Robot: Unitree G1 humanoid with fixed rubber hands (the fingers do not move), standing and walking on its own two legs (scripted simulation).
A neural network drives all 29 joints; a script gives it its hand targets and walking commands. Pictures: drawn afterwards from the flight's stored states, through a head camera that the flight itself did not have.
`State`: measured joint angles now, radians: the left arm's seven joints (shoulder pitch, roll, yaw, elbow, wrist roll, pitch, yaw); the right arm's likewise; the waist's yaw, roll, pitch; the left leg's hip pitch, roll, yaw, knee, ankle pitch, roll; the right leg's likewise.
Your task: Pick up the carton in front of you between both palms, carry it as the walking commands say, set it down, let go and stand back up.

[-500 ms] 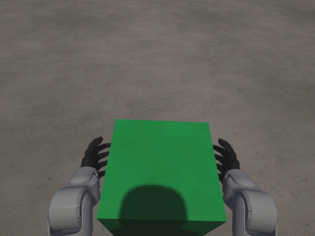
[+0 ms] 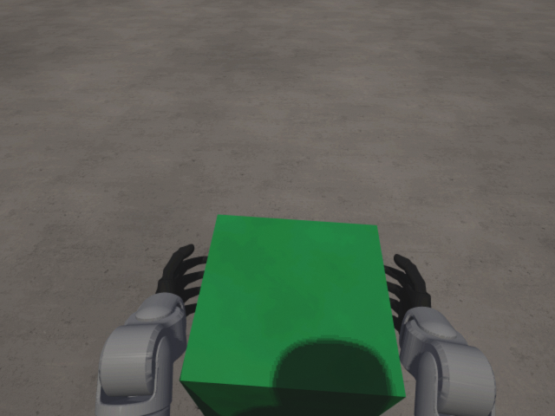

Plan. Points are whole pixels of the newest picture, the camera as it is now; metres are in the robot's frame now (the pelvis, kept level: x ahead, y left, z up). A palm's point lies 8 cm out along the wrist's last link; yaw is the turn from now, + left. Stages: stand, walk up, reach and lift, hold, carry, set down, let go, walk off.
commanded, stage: carry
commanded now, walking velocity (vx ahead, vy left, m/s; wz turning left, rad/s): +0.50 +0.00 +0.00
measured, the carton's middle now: (288, 331) +0.24 +0.00 +0.02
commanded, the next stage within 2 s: none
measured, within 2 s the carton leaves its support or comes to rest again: neither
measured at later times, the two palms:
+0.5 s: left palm (213, 159) +0.56 +0.15 +0.08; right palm (367, 161) +0.56 -0.15 +0.09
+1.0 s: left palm (239, 79) +0.87 +0.13 +0.10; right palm (356, 80) +0.87 -0.17 +0.10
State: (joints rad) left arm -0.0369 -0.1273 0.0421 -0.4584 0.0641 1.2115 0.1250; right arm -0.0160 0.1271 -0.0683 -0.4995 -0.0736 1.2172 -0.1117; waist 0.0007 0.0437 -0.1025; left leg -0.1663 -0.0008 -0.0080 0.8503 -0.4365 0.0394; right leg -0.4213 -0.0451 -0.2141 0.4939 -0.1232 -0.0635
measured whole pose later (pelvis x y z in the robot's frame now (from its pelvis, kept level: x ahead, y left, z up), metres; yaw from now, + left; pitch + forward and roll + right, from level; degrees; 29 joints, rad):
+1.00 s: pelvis +0.64 -0.02 +0.00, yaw +0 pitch +2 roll +0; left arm 0.03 -0.13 0.03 -0.59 0.07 1.20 0.12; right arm 0.04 0.13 -0.02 -0.59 -0.07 1.17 -0.11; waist 0.00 0.00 -0.09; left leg 0.12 0.04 0.17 0.31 -0.43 -0.02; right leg -0.45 -0.06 -0.20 0.45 -0.05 -0.03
